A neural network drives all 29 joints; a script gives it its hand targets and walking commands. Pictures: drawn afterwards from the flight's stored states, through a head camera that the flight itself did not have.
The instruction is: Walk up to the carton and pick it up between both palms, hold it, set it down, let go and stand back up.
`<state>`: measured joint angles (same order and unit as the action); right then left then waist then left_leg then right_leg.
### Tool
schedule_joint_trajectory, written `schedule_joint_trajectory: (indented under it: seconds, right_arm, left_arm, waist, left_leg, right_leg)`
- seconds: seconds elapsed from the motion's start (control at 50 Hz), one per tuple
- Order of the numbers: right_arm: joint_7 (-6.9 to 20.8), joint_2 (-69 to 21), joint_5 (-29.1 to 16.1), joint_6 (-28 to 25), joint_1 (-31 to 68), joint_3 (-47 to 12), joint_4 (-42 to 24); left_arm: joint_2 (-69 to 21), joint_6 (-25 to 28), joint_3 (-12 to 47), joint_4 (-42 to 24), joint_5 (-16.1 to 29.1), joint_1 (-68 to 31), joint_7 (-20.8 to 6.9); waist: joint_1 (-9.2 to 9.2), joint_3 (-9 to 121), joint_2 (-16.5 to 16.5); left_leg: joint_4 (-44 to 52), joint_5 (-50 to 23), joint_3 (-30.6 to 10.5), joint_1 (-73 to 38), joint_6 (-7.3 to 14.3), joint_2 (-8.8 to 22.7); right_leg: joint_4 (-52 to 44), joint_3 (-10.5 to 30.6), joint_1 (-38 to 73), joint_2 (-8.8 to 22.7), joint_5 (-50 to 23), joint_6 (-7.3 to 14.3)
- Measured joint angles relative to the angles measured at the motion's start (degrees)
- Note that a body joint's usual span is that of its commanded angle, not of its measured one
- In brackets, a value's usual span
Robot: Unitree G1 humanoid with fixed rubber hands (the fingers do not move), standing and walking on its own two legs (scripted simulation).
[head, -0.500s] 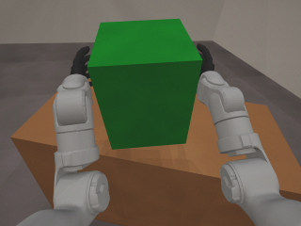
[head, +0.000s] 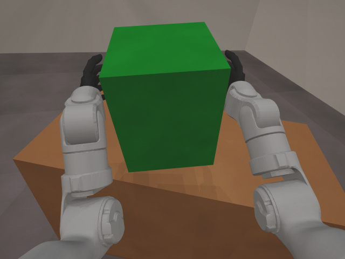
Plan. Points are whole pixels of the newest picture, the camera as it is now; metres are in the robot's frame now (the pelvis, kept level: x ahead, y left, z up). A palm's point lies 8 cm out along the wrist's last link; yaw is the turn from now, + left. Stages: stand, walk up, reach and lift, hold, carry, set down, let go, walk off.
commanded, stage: hold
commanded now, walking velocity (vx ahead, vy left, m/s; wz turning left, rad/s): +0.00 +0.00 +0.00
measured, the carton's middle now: (165, 98) +0.39 +0.01 +0.22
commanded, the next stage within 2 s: none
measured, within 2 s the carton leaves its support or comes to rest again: neither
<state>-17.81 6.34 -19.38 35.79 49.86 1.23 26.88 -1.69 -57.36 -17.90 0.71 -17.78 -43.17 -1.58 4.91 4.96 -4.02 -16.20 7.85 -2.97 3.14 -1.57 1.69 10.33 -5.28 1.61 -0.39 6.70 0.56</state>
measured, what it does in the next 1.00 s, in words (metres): stands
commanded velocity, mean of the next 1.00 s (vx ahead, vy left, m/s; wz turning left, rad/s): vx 0.00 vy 0.00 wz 0.00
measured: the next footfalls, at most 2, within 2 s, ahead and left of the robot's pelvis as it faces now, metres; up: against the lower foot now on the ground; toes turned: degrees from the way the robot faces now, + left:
none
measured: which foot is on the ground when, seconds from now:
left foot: down 0.00-1.00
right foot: down 0.00-1.00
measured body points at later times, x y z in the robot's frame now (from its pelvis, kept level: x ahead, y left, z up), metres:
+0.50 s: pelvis +0.00 +0.00 +0.00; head -0.07 +0.04 +0.44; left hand +0.36 +0.16 +0.26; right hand +0.38 -0.13 +0.28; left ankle +0.02 +0.13 -0.75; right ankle +0.00 -0.11 -0.75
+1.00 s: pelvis +0.00 +0.00 +0.00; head -0.07 +0.04 +0.44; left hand +0.37 +0.16 +0.26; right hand +0.38 -0.14 +0.28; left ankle +0.02 +0.13 -0.75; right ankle +0.00 -0.11 -0.75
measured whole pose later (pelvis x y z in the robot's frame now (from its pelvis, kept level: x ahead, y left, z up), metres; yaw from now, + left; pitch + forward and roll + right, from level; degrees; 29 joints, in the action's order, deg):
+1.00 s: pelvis +0.00 +0.00 +0.00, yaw +0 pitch -5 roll -1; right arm -18.4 7.0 -20.3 36.3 52.4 1.2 29.6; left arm -1.1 -57.1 -18.7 3.7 -17.5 -45.3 -1.8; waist 4.9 5.6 -4.0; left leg -16.5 8.0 -3.0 3.4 -1.6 1.7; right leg 11.2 -5.2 1.1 -0.5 7.2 0.7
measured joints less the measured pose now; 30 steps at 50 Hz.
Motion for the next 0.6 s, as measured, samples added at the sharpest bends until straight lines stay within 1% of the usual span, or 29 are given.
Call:
schedule_joint_trajectory:
  seconds: [0.16,0.3,0.42,0.6]
  right_arm:
    - [-0.1,0.0,0.0,0.2,0.5,0.2,0.4]
    - [-0.2,0.1,-0.4,0.4,0.6,0.0,0.1]
    - [-0.2,0.2,-0.5,0.4,1.3,0.2,1.4]
    - [-0.3,0.4,-0.7,0.6,1.7,0.2,1.7]
  left_arm:
    - [0.2,0.0,-0.1,0.6,0.1,-0.4,0.0]
    - [0.2,-0.4,-0.1,-0.2,0.1,-0.3,0.0]
    - [0.3,-0.3,-0.3,1.1,0.0,-0.9,0.0]
    - [0.4,-0.3,-0.3,1.4,0.2,-1.2,0.0]
  waist:
    - [-0.05,0.2,0.0]
    - [-0.02,0.1,0.0]
    - [-0.12,0.2,0.0]
    - [0.00,0.3,0.1]
  left_leg:
    - [-0.2,0.1,0.0,0.3,0.0,0.0]
    - [-0.1,0.1,0.1,0.1,0.0,0.0]
    - [-0.2,0.1,0.0,0.1,0.0,0.0]
    - [-0.4,0.2,-0.1,0.2,0.0,0.0]
  right_leg:
    - [0.2,0.1,-0.3,0.0,0.1,0.0]
    - [0.1,0.1,-0.1,0.0,0.0,0.0]
    - [0.3,0.1,-0.1,0.0,0.1,0.0]
    - [0.4,0.0,-0.2,-0.1,0.2,0.1]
